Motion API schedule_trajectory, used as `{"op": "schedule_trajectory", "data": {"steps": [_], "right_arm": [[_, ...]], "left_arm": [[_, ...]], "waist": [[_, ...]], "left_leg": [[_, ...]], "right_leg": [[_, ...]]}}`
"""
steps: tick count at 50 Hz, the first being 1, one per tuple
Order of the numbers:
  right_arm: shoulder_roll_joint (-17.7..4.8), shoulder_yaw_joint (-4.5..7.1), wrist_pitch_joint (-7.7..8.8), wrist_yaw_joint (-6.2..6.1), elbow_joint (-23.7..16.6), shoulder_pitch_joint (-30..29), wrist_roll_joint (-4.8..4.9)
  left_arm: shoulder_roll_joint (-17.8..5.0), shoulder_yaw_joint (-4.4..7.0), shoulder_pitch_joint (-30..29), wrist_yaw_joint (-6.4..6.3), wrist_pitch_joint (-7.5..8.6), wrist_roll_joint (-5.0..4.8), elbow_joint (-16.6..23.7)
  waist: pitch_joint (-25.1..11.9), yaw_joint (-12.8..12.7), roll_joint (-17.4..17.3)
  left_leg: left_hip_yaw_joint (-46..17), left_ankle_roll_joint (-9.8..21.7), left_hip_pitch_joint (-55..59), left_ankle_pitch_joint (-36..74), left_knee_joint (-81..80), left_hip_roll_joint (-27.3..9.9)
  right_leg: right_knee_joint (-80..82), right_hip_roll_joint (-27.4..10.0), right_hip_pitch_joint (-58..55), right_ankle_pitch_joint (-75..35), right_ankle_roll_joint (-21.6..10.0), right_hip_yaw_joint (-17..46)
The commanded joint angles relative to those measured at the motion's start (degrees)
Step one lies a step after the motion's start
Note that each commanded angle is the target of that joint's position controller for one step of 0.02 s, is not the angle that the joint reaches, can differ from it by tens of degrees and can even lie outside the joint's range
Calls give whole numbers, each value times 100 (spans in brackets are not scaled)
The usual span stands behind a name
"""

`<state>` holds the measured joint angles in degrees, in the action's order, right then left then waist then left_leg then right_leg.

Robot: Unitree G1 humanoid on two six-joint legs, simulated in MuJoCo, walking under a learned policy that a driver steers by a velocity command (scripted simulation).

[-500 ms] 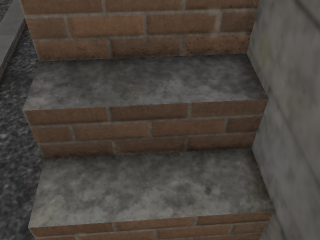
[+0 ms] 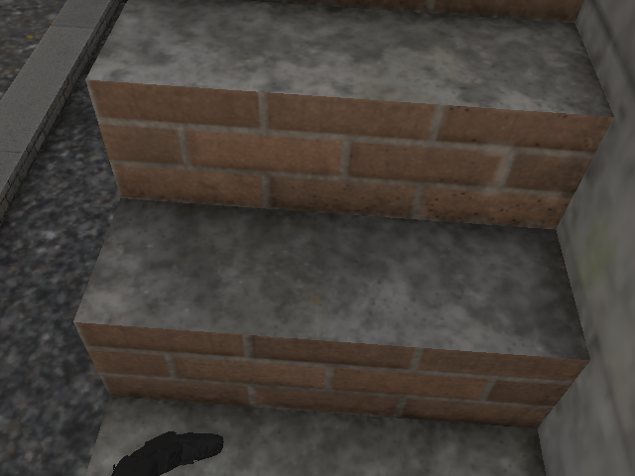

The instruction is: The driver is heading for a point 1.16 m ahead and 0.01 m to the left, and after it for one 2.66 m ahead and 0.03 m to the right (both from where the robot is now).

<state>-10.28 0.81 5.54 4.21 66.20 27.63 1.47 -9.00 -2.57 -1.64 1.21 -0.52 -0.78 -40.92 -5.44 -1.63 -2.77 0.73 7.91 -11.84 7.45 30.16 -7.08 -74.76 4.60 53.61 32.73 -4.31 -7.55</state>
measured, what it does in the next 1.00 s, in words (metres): climbs: left foot 0.21 m higher, then right foot 0.22 m higher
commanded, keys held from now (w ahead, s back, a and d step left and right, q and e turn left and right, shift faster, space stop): w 1.00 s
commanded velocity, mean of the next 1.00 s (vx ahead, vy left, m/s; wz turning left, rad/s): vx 0.50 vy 0.00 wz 0.00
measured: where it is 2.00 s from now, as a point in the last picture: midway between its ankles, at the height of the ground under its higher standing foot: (300, 288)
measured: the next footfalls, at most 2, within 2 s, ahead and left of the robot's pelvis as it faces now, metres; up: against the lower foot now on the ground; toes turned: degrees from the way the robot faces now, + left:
left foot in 0.40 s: +0.34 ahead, +0.13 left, +0.21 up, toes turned +1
right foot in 0.88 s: +0.59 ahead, -0.05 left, +0.43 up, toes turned +3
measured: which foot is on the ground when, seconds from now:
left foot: up 0.00-0.38, down 0.40-0.92, up 0.94-1.00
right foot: down 0.00-0.46, up 0.48-0.86, down 0.88-1.00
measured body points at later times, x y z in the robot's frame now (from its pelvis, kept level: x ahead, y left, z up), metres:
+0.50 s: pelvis +0.24 +0.05 +0.23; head +0.24 +0.06 +0.68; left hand +0.26 +0.28 +0.07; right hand +0.48 -0.18 +0.18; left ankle +0.30 +0.13 -0.38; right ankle +0.13 -0.07 -0.44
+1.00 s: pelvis +0.49 +0.05 +0.49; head +0.49 +0.07 +0.94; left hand +0.61 +0.29 +0.34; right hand +0.49 -0.22 +0.36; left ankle +0.36 +0.14 -0.11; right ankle +0.55 -0.05 -0.17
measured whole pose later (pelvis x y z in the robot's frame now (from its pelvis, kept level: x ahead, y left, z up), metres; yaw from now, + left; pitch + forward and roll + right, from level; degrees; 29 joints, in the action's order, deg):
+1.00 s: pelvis +0.49 +0.05 +0.49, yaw -2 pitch +4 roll -4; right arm -14.7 2.7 6.8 4.0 57.3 23.0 -1.5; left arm -11.0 0.2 8.5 -4.0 -1.3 0.7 -52.2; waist -5.3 -1.5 -0.9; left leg -2.8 8.8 -28.1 2.5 80.3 3.5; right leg -61.5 7.3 40.7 27.2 -8.0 -1.7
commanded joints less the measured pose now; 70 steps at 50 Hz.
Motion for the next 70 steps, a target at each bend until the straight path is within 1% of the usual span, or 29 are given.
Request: {"op": "schedule_trajectory", "data": {"steps": [1,4,5,7,16,21,22,24,27,28,30,37,40,44,45,47,49,50,51,53,54,56,62,64,66,67,68,69,70], "right_arm": [[-255,350,56,113,-842,-874,-295],[254,68,-136,211,-1594,-1722,-603],[258,-182,-439,-185,-1276,-1674,69],[-238,-164,-601,-174,-1752,-1576,-106],[-96,-540,-998,-86,-3742,-5024,-167],[-853,-210,-1002,58,-2744,-2534,-386],[-105,-224,-551,-141,-2305,-1353,-461],[-645,73,-513,-425,-1481,-569,-535],[-723,165,-223,-383,-1007,-1175,-406],[-472,171,-28,-323,-821,-1182,-336],[-470,-31,-250,97,-1136,-1311,-225],[-325,-131,-139,72,-102,484,-999],[-818,-131,-391,356,57,451,-741],[-1519,63,-110,385,-194,232,-199],[-1805,392,238,-312,-581,109,495],[-673,238,382,-264,-651,410,85],[127,110,225,69,-1705,-982,-536],[483,20,291,100,-2140,-1495,-571],[209,-134,-377,-106,-1613,-1523,-31],[-165,-142,-652,-263,-2242,-2050,-205],[631,-291,-212,-225,-2608,-1395,-682],[97,-142,-51,-236,-2513,-1127,-568],[57,-247,-17,-271,-3780,-3839,-667],[200,-313,355,-48,-3708,-3532,-255],[-210,-11,319,-68,-2990,-1915,339],[-308,-177,-202,-257,-2110,-620,25],[-620,-29,-348,-114,-1929,438,-373],[-1673,294,-80,-169,-1803,-463,-783],[-1589,297,-205,-335,-1784,-554,-765]], "left_arm": [[-1520,618,2252,-821,5,-194,-1407],[-543,506,1625,-491,369,-32,-1723],[-240,294,1626,210,466,589,-1716],[616,23,2597,619,627,827,-2214],[-1025,332,3314,875,664,375,-2383],[-1681,614,2903,1312,657,461,-2341],[-853,632,2784,-80,977,-320,-1579],[-633,530,1591,-396,904,-17,-1194],[585,267,876,-519,577,332,9],[515,284,993,-543,624,344,139],[-494,429,2021,642,411,241,-445],[-110,158,295,561,312,-151,341],[-374,39,-1465,557,-303,-217,1502],[-517,150,741,648,-1084,392,1011],[-703,184,2535,-140,-186,3,-753],[-1417,479,2876,-849,-185,53,-1455],[-712,469,2011,-747,-54,222,-1686],[-552,506,1847,-692,151,242,-1882],[322,134,1701,239,300,483,-1608],[732,-25,2431,609,522,567,-2108],[-437,482,2399,-139,661,140,-2130],[-612,430,1359,-609,768,36,-1634],[-1067,755,2992,-902,704,37,-1676],[-698,772,2787,-883,612,404,-1441],[-1506,960,2208,-641,625,98,-650],[-480,447,3852,852,187,1051,-1849],[-999,528,1575,908,155,361,-1063],[-1468,1028,1142,-88,740,-454,-161],[-1216,798,971,-353,825,-549,237]], "waist": [[-1220,-329,812],[728,257,193],[1785,-178,1334],[992,81,752],[150,219,1106],[-1306,1138,1543],[-1935,990,-58],[-1004,1449,-2125],[604,413,-231],[794,217,12],[926,-168,611],[238,-104,372],[-60,-443,-962],[-722,-886,-1164],[-1973,-966,-641],[-1718,-474,1927],[-40,-14,571],[573,125,617],[1226,-235,628],[613,59,410],[448,491,528],[474,981,-140],[920,-569,234],[-171,-178,361],[-1264,564,487],[-612,424,1760],[881,2117,51],[388,765,-2948],[-482,396,-1355]], "left_leg": [[-1028,-20,-2039,-864,6876,1323],[-1401,5,-4010,-946,9084,1465],[-2384,636,-6027,-1223,9796,1706],[-1856,1121,-7199,-1600,10181,1525],[977,147,-3885,-3767,6808,370],[795,212,-3008,-2852,3105,1343],[-259,587,-680,-4551,3279,1110],[-3915,1138,-289,-5721,455,-392],[-3295,296,-1290,-4941,-87,-561],[-2741,99,-1153,-4305,-144,-447],[-2465,583,-1508,-735,-486,-689],[-133,-525,-400,334,-1341,-110],[-216,429,-2137,6575,-2400,-307],[-394,1383,1627,12684,-725,-1455],[632,223,1491,9001,745,-303],[-119,-139,-856,-370,5034,1523],[-696,69,-2930,-1346,7680,1463],[-687,128,-3803,-1366,8432,1492],[-2283,709,-5728,-1620,8634,1133],[-1783,913,-6389,-2665,8895,958],[-863,201,-5305,-2393,8924,1199],[-530,-458,-4082,-2505,8428,900],[-436,-389,-6092,-5472,5369,220],[-150,-198,-3554,-3762,1266,402],[82,-588,77,1016,-3494,417],[4,-403,4939,2918,-1904,473],[121,-233,3330,4680,-4439,264],[175,-192,5315,8959,-2425,-998],[33,-134,6507,10494,-524,-1367]], "right_leg": [[5671,-1600,-3559,3277,-1452,6354],[4971,-1606,-2067,1675,-874,4615],[4433,-966,-2354,282,-982,2743],[4891,-1393,-3615,-1037,-1316,2761],[7921,-1870,-998,-1855,-1401,1657],[4323,-2110,-5809,-13582,-1676,968],[3220,-1789,-4282,-11846,-915,498],[-939,-356,-1153,-4795,-728,585],[-5656,52,1234,-2769,-630,2174],[-5908,117,1559,-2926,-693,2291],[-5610,182,2349,-3142,-879,2424],[-4685,44,2986,-3446,-1049,897],[-2422,85,462,-2050,-835,-385],[874,778,155,-1201,-124,-935],[1632,624,-3259,-954,-327,141],[4734,-1189,-3646,1029,-1837,5069],[4937,-1183,-2511,2631,-1806,5126],[4928,-1076,-2490,1643,-1689,4595],[4148,-1016,-2661,72,-1226,3212],[4490,-993,-3144,-1663,-1111,2897],[4957,-1134,-3816,-587,-1206,2878],[5143,-1257,-2162,-1511,-1137,2449],[5414,-1489,-5732,-4186,-1027,2599],[3647,-946,-6182,-8377,-708,1741],[2303,-736,-6071,-7696,-420,1902],[2827,-464,-504,-9238,-773,1889],[157,228,-1091,-5498,-883,1136],[-3858,1008,1150,540,459,287],[-5022,495,2737,1193,377,457]]}}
